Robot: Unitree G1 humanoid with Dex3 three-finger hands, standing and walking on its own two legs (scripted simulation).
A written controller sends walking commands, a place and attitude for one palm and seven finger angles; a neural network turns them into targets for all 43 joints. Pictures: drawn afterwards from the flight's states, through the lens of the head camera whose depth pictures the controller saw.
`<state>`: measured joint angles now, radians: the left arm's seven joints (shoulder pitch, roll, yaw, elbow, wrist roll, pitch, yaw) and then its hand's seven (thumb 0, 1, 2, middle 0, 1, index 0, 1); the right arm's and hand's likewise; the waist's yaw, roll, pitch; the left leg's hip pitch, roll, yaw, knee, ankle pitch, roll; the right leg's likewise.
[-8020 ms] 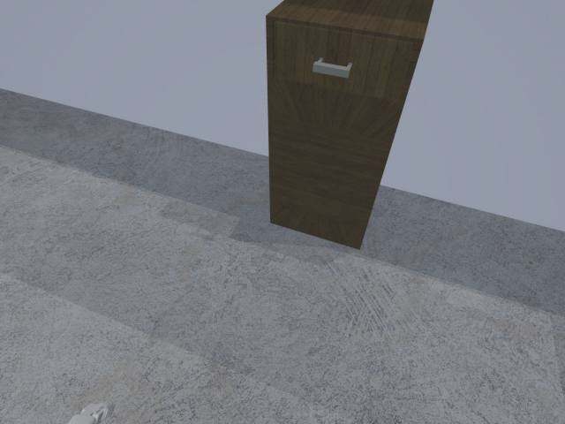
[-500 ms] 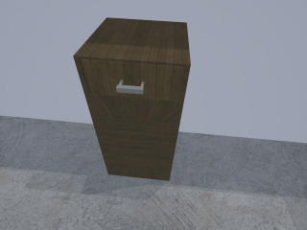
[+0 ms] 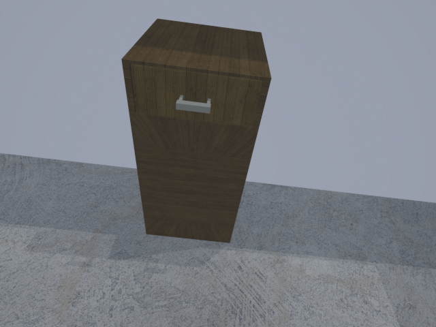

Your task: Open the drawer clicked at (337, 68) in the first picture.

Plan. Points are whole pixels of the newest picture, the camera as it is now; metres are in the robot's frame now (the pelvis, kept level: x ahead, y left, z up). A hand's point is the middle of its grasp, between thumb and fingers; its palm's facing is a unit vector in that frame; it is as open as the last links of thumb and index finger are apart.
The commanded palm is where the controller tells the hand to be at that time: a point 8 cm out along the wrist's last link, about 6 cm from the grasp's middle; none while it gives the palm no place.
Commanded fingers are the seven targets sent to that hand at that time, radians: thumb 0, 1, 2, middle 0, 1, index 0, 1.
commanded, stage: come to a stop and stand still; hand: left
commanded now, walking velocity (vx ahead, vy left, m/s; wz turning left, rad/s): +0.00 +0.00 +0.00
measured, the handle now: (194, 103) +0.72 +0.10 +0.07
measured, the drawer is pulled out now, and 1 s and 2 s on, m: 0.00 0.00 0.00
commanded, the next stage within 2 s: look again from close up in 0.96 s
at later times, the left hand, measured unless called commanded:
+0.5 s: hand out of the picture -0.08 +0.18 -0.15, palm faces -0.01 -0.99 -0.16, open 7.4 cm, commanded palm none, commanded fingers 0.00 0.90 0.90 -0.20 -0.30 -0.20 -0.30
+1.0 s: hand out of the picture -0.01 +0.21 -0.15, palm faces +0.00 -0.98 -0.19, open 7.4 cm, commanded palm none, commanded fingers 0.00 0.90 0.90 -0.20 -0.30 -0.20 -0.30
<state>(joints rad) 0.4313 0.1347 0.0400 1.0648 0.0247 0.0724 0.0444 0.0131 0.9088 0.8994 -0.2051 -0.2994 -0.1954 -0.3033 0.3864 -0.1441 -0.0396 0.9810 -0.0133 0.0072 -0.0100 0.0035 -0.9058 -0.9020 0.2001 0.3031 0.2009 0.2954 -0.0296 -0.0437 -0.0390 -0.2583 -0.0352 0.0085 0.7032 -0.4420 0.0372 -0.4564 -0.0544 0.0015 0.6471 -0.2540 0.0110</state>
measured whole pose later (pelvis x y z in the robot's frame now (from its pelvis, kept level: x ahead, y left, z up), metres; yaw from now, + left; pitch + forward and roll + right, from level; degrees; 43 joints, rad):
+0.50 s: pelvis -0.09 +0.01 +0.03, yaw -3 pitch -2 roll -2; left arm 0.39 0.14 0.04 1.04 0.02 0.00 0.02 0.01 0.91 0.90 -0.20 -0.30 -0.19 -0.30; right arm 0.43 -0.15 -0.04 1.08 -0.02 0.02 0.00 0.01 -0.90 -0.90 0.20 0.30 0.20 0.30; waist -0.05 0.02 -0.02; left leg -0.50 -0.01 0.05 0.90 -0.34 0.04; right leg -0.02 0.04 -0.09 0.32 -0.26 -0.05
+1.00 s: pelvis -0.05 +0.04 +0.02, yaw -2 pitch +0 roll +0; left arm 0.29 0.16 0.04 1.00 0.02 0.02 0.01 0.01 0.92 0.90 -0.20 -0.30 -0.19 -0.30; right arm 0.30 -0.14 -0.02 1.04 -0.03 0.01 -0.04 0.03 -0.95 -0.90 0.20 0.30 0.21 0.30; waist -0.01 -0.01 0.01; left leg -0.34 0.01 0.06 0.51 -0.17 0.02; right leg -0.35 -0.04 -0.04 0.65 -0.33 0.00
